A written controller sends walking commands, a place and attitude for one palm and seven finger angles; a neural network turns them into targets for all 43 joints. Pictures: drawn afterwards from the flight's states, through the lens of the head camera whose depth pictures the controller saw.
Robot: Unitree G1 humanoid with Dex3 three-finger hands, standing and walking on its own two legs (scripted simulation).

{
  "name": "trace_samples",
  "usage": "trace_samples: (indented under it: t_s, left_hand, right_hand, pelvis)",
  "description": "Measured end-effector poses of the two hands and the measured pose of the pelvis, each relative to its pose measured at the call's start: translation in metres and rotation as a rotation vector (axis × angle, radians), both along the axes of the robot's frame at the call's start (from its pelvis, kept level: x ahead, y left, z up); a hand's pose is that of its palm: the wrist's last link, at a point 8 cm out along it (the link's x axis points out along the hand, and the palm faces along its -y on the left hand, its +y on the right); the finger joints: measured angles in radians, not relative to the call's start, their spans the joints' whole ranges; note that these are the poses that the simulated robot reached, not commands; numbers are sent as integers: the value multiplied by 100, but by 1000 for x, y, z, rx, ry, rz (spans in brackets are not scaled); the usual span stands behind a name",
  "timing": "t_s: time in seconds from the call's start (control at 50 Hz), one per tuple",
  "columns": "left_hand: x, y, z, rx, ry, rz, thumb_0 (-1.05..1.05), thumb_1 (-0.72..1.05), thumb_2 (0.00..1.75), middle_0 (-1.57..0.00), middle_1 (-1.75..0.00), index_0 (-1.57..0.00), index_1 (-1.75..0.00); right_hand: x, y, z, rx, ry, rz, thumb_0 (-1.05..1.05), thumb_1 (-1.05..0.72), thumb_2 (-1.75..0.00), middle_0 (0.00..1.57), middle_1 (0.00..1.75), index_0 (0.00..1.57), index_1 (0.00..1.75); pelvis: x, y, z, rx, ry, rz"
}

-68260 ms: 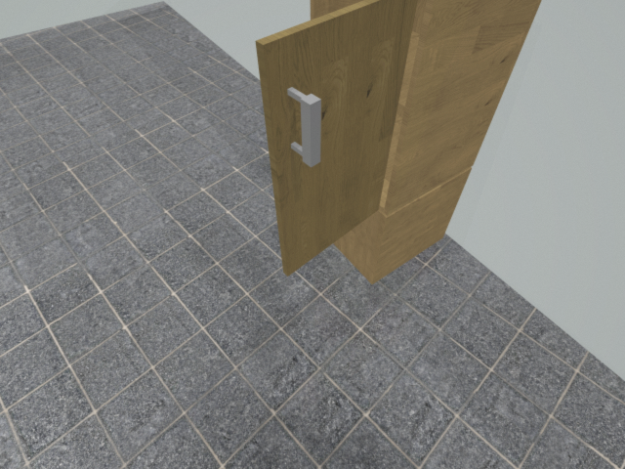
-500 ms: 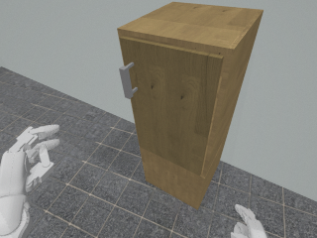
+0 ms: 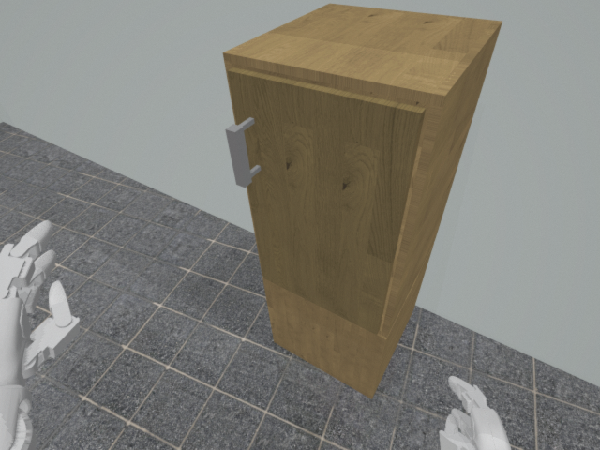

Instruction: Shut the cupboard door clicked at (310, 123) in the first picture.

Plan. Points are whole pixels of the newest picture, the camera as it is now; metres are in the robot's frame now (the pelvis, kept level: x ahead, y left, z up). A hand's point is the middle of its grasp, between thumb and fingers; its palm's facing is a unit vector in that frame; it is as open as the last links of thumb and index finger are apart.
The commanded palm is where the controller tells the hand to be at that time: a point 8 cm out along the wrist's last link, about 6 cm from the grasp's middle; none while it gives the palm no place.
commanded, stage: step back with the hand held close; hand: left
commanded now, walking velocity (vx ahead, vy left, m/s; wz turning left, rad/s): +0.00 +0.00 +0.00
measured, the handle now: (246, 152) +0.61 +0.18 +0.10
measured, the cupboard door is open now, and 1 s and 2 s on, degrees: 0 0 0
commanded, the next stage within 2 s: stop stepping back and stand still in 1.64 s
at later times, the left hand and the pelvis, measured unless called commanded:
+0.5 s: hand (36, 340) +0.17 +0.29 +0.16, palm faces +0.38 -0.79 -0.49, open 7.4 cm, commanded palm +0.11 +0.33 +0.17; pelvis -0.04 +0.03 -0.01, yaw -1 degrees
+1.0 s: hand out of the picture +0.09 +0.30 +0.16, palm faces +0.47 -0.77 -0.43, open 7.4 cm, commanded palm +0.02 +0.33 +0.17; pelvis -0.11 +0.03 -0.02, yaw +2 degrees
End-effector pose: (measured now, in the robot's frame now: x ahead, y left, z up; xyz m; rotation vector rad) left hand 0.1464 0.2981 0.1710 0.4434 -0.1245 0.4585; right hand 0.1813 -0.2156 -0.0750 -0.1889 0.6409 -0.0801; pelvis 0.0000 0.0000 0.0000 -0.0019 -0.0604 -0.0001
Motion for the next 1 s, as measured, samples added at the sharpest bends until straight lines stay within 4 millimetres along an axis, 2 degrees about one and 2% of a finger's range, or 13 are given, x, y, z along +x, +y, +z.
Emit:
trace_samples:
  t_s: [0.2,0.4,0.62,0.82,1.0]
  left_hand:
    - [3,7,7,66,-3,-9,2,89,90,-21,-30,-21,-30]
    - [-5,20,3,103,47,-72,2,89,90,-21,-30,-21,-30]
    - [-47,31,9,141,-45,-75,2,89,90,-21,-30,-21,-30]
    - [-85,32,2,128,-122,-48,2,89,90,-21,-30,-21,-30]
    - [-105,36,4,154,-164,-58,1,89,90,-21,-30,-21,-30]
  right_hand:
    - [-9,-7,-8,-11,60,-28,1,-91,-90,20,30,20,30]
    - [-35,-11,-6,-53,107,-124,1,-91,-90,20,30,20,30]
    - [-81,5,-3,-55,84,-113,1,-91,-90,20,30,20,30]
    - [-126,4,-13,-92,114,-85,1,-91,-90,20,30,20,30]
    - [-147,2,-12,-112,109,-74,1,-91,-90,20,30,20,30]
  pelvis:
    - [-1,3,-2,-17,45,6]
    - [-19,22,-4,-11,72,-12]
    - [-59,29,-9,-19,70,-8]
    - [-88,28,-15,-44,62,14]
    - [-109,28,-17,-52,59,25]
